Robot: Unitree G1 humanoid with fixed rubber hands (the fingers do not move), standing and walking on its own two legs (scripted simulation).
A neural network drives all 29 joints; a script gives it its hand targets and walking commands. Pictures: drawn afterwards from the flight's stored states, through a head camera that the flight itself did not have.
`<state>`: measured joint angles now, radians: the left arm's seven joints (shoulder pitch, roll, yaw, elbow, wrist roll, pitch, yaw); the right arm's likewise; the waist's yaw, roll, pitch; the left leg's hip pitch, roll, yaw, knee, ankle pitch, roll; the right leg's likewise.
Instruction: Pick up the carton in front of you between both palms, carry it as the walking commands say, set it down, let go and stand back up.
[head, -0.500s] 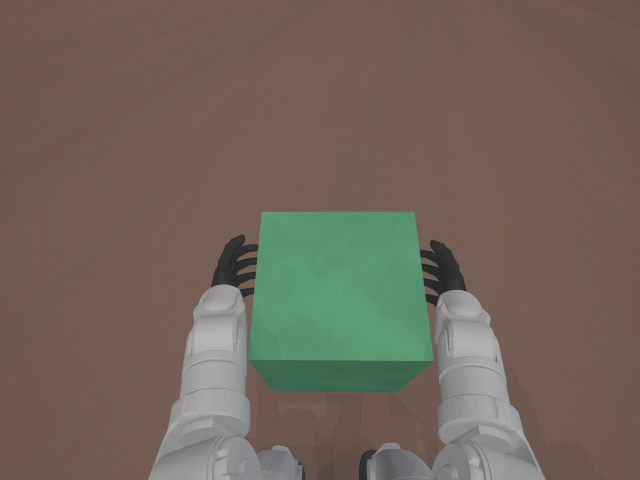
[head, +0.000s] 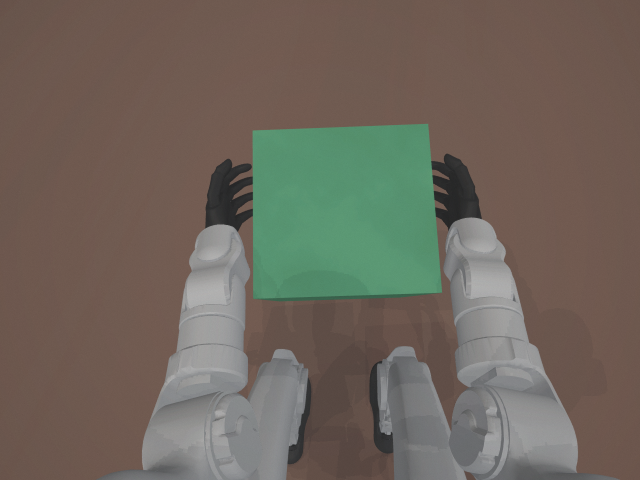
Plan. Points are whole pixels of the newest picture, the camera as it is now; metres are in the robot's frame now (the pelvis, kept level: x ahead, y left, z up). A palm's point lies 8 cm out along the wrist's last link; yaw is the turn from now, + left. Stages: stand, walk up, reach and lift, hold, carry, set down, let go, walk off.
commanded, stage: set down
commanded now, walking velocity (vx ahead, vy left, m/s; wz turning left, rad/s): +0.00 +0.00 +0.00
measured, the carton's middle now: (339, 229) +0.43 +0.00 -0.15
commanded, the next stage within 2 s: none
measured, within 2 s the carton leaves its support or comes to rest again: rests again in 1.50 s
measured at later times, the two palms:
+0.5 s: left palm (258, 236) +0.44 +0.14 -0.22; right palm (434, 218) +0.48 -0.15 -0.23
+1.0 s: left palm (276, 244) +0.47 +0.14 -0.38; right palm (417, 222) +0.52 -0.16 -0.39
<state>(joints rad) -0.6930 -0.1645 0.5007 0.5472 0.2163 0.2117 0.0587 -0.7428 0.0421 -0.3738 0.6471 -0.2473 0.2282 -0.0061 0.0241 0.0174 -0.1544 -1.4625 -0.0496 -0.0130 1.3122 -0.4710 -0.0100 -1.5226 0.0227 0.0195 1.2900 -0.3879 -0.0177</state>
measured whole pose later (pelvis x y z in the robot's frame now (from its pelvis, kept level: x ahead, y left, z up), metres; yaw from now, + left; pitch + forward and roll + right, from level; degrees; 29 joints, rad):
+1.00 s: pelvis -0.04 -0.01 -0.23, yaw +4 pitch +42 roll +5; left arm -1.23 -0.02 0.49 0.69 0.04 0.21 0.21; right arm -1.44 -0.32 -0.13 0.99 -0.07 0.25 -0.02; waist 0.02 0.05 0.23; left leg -2.21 -0.08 0.02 2.08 -0.61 -0.05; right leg -2.30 0.02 0.02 2.07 -0.50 -0.04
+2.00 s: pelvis -0.05 -0.01 -0.26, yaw +5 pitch +34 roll +4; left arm -1.39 0.11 0.52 0.97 0.06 0.18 0.08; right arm -1.55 -0.36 -0.23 1.15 -0.15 0.20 0.11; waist 0.01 0.08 0.37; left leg -2.22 -0.13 0.03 2.23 -0.61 -0.06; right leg -2.30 -0.02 0.02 2.22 -0.52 -0.05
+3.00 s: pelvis -0.03 +0.00 -0.14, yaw +4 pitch +45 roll +5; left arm -1.15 0.10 0.31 0.73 -0.09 0.19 0.20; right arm -1.37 -0.50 -0.13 1.06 0.04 0.18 0.07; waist 0.07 0.01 0.06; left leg -2.01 -0.09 0.01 1.77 -0.55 -0.04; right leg -2.09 0.02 0.04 1.77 -0.46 -0.02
